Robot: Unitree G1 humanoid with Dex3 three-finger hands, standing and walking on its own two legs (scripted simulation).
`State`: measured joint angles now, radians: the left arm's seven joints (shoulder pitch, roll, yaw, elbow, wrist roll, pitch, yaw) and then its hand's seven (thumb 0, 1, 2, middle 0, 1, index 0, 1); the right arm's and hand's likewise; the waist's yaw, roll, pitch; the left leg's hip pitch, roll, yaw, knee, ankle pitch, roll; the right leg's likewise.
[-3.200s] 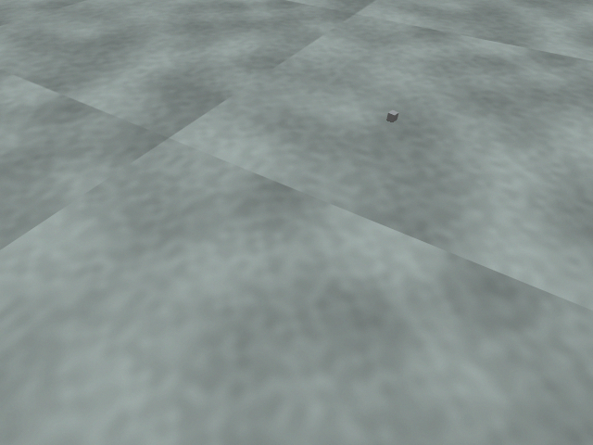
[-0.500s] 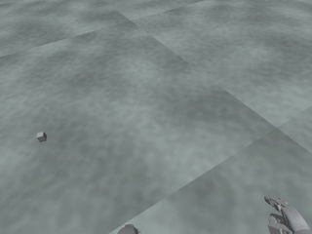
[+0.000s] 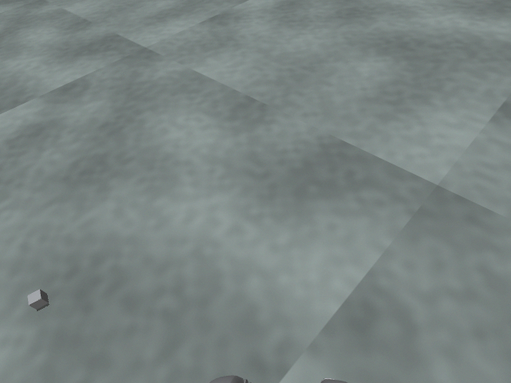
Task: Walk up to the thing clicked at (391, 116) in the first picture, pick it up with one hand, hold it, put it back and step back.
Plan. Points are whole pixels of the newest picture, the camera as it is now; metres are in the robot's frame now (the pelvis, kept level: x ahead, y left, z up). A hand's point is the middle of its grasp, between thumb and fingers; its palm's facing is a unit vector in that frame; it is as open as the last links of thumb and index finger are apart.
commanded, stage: walk up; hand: left
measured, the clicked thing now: (38, 299) +0.64 +0.99 -0.72
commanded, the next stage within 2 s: none
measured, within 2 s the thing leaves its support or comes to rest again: neither
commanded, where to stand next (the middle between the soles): +0.18 +0.96 m, yaw -29 degrees
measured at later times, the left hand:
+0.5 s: hand out of the picture +0.21 +0.51 -0.12, palm faces -0.22 -0.80 -0.56, open 7.4 cm
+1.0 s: hand out of the picture +0.28 +0.77 -0.13, palm faces -0.24 -0.73 -0.64, open 7.4 cm
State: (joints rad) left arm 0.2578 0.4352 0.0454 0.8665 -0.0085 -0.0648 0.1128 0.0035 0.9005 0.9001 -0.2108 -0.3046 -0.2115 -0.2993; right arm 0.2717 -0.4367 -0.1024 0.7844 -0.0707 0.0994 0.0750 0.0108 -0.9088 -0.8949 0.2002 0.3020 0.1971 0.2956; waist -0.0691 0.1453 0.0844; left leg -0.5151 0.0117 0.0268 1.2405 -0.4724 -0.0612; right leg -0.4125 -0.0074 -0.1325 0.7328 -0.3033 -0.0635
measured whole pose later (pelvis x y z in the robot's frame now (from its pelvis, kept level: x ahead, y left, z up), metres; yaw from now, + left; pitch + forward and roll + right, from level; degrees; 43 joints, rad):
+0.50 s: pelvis +0.08 +0.22 +0.00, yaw -9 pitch +0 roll +0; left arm 0.27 0.45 0.04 0.89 -0.01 -0.07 0.10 0.01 0.90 0.90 -0.21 -0.30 -0.21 -0.30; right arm 0.25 -0.43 -0.10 0.70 -0.08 0.08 0.07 0.01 -0.91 -0.89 0.20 0.30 0.20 0.30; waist -0.10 0.06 0.12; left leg -0.38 0.03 0.12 0.81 -0.43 0.05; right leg -0.54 0.00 -0.12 0.89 -0.36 -0.05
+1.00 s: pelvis +0.12 +0.46 -0.02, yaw -15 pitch -1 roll -1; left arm 0.28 0.51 0.08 0.89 0.01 -0.03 0.12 0.01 0.90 0.90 -0.21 -0.30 -0.21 -0.30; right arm 0.24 -0.46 -0.11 0.69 -0.08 0.07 0.07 0.00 -0.91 -0.89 0.20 0.30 0.20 0.30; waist -0.06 0.06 0.11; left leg -0.47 0.05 0.03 0.97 -0.49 0.01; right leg -0.68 -0.01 0.11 1.21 -0.51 -0.05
